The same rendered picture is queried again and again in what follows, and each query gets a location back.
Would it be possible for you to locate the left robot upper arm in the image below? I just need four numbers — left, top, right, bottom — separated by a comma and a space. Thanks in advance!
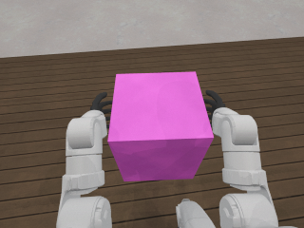
57, 196, 112, 228

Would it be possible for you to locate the left robot hand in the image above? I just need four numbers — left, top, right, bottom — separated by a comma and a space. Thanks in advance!
90, 92, 113, 129

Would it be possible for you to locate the right robot thigh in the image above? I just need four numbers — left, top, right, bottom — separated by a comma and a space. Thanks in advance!
176, 200, 216, 228

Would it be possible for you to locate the right robot forearm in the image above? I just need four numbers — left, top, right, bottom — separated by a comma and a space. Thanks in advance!
212, 107, 278, 225

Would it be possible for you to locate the right robot upper arm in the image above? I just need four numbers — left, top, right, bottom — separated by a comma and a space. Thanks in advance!
219, 193, 297, 228

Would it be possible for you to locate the right robot hand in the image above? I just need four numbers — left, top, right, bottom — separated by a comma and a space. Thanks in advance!
203, 89, 226, 127

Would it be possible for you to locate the left robot forearm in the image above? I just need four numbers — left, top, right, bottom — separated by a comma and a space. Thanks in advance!
56, 110, 107, 228

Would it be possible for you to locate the carton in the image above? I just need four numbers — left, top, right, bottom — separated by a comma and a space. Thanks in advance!
107, 71, 214, 181

